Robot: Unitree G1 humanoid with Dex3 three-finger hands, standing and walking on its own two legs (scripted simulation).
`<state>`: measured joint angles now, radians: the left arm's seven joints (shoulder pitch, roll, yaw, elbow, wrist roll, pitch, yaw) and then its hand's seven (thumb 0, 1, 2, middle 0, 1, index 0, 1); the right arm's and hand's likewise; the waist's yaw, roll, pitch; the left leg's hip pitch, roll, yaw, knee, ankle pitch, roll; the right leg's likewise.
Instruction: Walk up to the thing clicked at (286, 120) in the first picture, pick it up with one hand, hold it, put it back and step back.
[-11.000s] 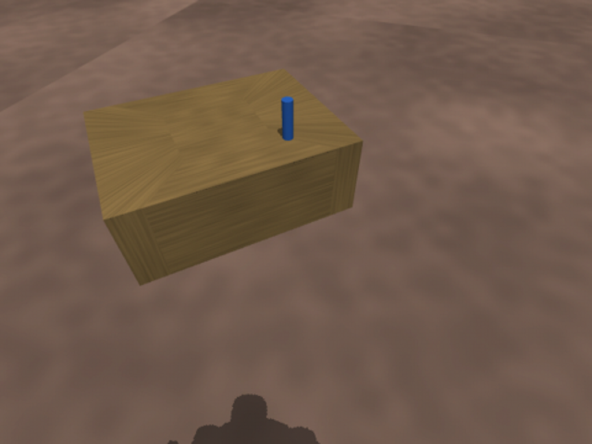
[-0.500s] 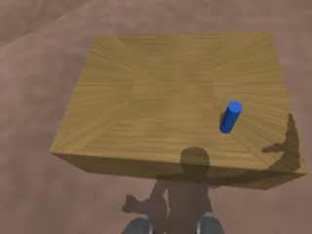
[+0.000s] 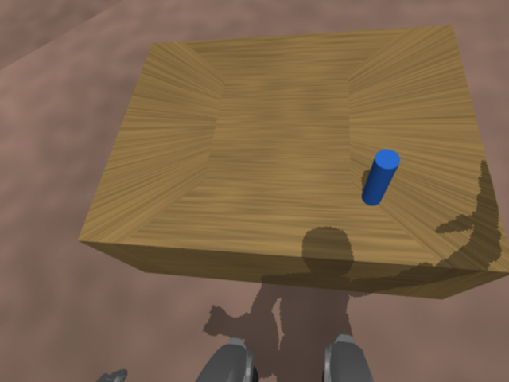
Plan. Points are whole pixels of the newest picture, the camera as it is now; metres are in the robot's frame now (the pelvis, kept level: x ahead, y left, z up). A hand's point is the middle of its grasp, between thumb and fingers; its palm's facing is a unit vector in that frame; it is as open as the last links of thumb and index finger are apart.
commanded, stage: approach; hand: right
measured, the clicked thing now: (378, 180) +0.54 -0.19 -0.20
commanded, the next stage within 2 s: close in in 0.38 s
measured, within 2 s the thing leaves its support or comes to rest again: neither
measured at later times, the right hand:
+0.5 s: hand (437, 204) +0.48 -0.30 -0.20, palm faces +0.14 +0.99 -0.01, open 17.3 cm
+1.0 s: hand (392, 196) +0.52 -0.22 -0.23, palm faces +0.15 +0.99 -0.02, open 17.0 cm
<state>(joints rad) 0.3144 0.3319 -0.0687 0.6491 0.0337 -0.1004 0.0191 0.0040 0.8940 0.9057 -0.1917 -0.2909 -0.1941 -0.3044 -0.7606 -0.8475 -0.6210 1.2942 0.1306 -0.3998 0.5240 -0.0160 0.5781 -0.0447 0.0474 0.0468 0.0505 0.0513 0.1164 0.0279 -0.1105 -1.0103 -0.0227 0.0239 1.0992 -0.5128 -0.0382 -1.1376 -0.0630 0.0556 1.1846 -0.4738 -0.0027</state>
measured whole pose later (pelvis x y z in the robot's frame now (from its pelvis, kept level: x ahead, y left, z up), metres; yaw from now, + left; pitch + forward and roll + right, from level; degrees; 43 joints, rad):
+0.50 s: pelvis -0.06 +0.01 -0.22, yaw +6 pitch +35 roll +9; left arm 0.16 0.28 -0.15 0.62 0.11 -0.03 -0.04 0.00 0.91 0.90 -0.18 -0.29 -0.19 -0.30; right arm -1.05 -0.92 -0.72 1.30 0.02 -0.48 0.46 -0.02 0.49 -0.03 0.07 0.03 0.06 0.04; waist 0.21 0.01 -0.09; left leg -1.88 -0.06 0.06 1.95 -0.70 -0.05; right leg -2.02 -0.07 0.14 2.01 -0.62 0.01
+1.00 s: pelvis -0.07 +0.02 -0.27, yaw +8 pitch +35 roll +8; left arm 0.23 0.30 -0.14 0.58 0.06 0.07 -0.04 0.00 0.92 0.89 -0.19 -0.29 -0.20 -0.30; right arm -1.03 -0.80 -0.62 1.09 0.02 -0.29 0.25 -0.02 0.41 -0.04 0.06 0.03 0.05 0.04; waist 0.23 -0.03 -0.10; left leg -2.01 -0.09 0.08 2.10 -0.71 -0.03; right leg -2.14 -0.08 0.18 2.14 -0.63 0.04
